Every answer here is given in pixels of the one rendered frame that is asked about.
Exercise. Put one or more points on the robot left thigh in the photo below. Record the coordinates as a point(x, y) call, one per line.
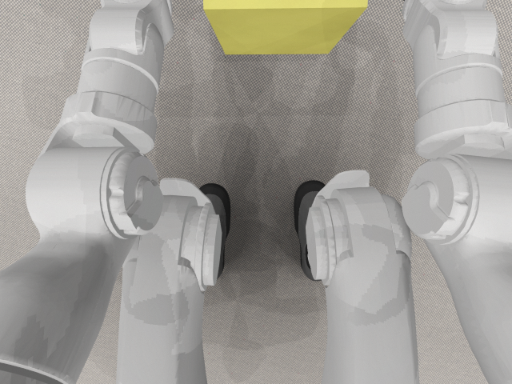
point(160, 325)

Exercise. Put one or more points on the right robot forearm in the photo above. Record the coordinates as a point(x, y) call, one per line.
point(457, 79)

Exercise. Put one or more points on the robot right thigh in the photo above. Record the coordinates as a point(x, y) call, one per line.
point(371, 333)

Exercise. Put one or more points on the left robot upper arm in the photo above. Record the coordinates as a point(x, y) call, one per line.
point(89, 204)

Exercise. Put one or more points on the right robot upper arm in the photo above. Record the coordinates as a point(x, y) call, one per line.
point(461, 205)

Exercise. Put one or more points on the carton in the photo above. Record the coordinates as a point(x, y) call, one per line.
point(281, 26)

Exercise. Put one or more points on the left robot forearm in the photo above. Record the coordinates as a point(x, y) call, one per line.
point(120, 78)

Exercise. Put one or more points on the robot thigh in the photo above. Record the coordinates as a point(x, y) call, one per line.
point(160, 325)
point(371, 333)

